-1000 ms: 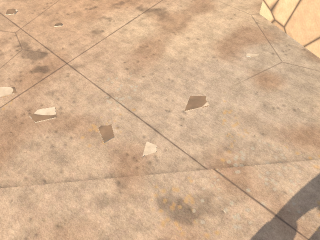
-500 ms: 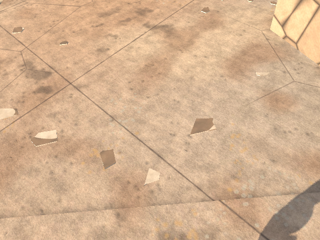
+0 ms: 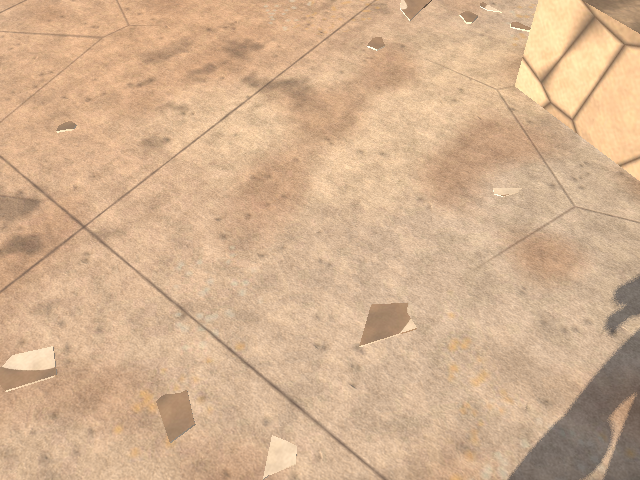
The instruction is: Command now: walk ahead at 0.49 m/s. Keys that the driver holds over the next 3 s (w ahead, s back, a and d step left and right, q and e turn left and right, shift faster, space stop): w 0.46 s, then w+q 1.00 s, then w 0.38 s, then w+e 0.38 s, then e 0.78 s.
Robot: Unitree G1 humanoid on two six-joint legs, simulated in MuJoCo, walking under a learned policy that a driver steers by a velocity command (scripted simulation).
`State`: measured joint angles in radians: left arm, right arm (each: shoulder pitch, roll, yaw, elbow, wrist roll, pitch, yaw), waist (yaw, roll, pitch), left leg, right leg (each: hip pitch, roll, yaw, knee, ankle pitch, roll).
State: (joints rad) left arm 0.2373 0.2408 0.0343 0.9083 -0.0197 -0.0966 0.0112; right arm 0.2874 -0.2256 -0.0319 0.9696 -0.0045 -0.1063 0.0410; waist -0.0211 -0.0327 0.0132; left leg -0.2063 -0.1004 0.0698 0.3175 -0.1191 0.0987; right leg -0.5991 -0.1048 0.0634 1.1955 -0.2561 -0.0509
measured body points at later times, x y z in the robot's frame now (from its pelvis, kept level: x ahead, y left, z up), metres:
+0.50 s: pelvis +0.27 -0.09 +0.00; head +0.29 -0.10 +0.45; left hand +0.35 +0.18 -0.12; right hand +0.34 -0.36 -0.14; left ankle +0.24 +0.07 -0.66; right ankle +0.30 -0.17 -0.74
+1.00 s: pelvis +0.55 +0.00 -0.06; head +0.59 +0.02 +0.39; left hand +0.48 +0.27 -0.20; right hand +0.78 -0.20 -0.16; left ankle +0.60 +0.08 -0.78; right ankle +0.36 -0.18 -0.66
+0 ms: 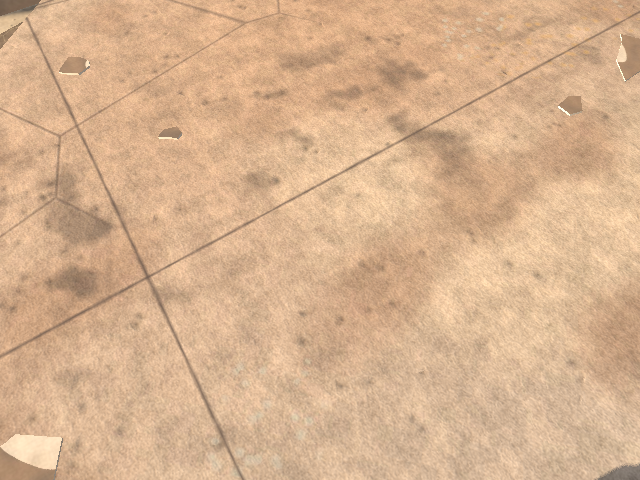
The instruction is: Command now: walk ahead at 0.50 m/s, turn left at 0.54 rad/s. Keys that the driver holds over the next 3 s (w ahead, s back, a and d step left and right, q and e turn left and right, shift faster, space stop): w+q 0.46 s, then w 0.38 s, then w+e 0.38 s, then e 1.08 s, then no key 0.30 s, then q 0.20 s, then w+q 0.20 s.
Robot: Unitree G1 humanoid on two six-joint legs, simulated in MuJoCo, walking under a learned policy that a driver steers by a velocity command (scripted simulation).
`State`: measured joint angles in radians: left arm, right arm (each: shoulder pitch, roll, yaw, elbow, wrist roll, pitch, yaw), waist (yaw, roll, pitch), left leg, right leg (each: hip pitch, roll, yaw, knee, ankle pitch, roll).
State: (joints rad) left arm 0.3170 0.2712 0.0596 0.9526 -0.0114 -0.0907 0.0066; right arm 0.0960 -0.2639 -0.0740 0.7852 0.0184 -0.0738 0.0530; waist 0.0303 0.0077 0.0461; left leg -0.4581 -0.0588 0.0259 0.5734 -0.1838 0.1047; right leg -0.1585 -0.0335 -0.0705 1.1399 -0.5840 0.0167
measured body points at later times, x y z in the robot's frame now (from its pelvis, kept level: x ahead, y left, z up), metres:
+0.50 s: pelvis +0.30 -0.01 +0.00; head +0.33 +0.00 +0.45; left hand +0.43 +0.29 -0.07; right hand +0.43 -0.26 -0.12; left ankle +0.13 +0.07 -0.64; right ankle +0.42 -0.08 -0.72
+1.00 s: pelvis +0.52 +0.13 +0.01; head +0.54 +0.15 +0.46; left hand +0.44 +0.40 -0.13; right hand +0.79 -0.03 -0.07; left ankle +0.54 +0.24 -0.72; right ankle +0.45 -0.06 -0.65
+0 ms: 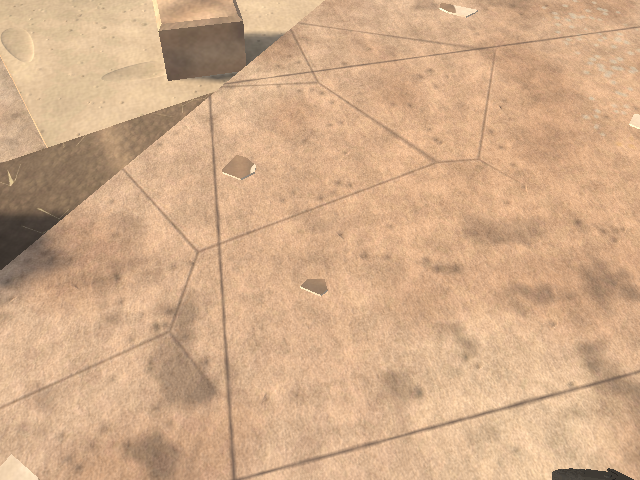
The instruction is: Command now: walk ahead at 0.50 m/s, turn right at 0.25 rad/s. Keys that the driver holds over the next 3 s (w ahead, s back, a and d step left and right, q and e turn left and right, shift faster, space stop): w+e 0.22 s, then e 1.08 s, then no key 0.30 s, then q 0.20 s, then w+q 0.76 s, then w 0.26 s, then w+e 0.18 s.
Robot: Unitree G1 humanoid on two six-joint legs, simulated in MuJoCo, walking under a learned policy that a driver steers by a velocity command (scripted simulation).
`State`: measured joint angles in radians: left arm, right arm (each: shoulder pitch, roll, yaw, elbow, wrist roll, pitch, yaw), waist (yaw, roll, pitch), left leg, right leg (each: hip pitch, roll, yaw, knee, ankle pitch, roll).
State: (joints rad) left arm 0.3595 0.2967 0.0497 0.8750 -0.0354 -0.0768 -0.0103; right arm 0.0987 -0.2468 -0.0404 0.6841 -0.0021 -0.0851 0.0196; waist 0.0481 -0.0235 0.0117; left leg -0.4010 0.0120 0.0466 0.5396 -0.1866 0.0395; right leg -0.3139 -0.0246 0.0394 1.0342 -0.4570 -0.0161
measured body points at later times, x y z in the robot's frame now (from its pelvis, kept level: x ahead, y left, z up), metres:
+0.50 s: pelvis +0.22 -0.05 -0.02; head +0.28 -0.06 +0.43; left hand +0.48 +0.16 -0.11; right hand +0.24 -0.34 -0.14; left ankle +0.10 +0.12 -0.64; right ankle +0.31 -0.14 -0.73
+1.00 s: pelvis +0.31 -0.02 +0.00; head +0.35 -0.01 +0.45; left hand +0.61 +0.13 -0.09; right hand +0.27 -0.33 -0.09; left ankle +0.40 +0.07 -0.73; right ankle +0.27 -0.13 -0.68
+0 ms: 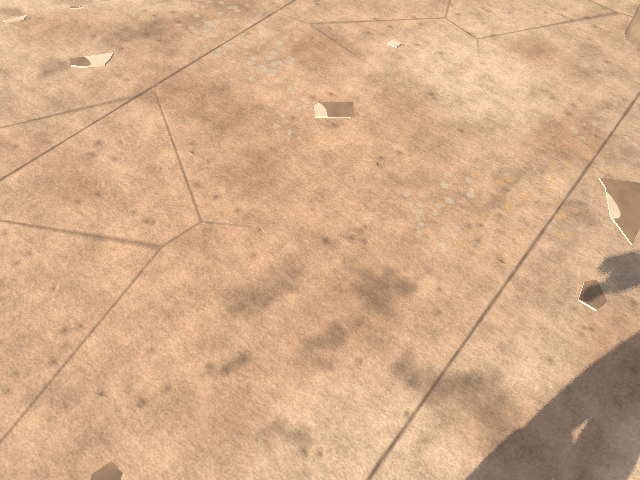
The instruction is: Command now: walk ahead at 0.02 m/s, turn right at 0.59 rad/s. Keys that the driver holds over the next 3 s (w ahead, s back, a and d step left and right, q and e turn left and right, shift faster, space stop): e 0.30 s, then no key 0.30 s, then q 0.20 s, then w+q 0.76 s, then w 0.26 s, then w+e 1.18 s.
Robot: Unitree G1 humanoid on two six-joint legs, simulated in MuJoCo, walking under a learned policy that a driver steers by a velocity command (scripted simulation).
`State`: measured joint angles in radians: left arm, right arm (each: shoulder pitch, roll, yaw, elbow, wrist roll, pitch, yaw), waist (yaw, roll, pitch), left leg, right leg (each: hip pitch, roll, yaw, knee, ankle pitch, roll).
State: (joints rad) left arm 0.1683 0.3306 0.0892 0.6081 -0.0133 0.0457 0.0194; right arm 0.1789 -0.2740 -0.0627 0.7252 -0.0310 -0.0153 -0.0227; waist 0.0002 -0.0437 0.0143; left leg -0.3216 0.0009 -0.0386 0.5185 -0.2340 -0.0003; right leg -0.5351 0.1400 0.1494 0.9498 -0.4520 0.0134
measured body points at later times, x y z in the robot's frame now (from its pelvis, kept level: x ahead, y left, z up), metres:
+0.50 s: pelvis -0.02 -0.04 +0.01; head +0.01 -0.08 +0.45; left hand +0.22 +0.17 -0.07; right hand +0.04 -0.36 -0.12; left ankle +0.01 +0.11 -0.65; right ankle -0.03 -0.13 -0.74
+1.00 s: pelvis +0.01 -0.03 +0.00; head +0.02 -0.02 +0.45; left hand +0.13 +0.24 -0.12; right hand +0.11 -0.32 -0.10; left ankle +0.02 +0.10 -0.68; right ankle -0.03 -0.13 -0.74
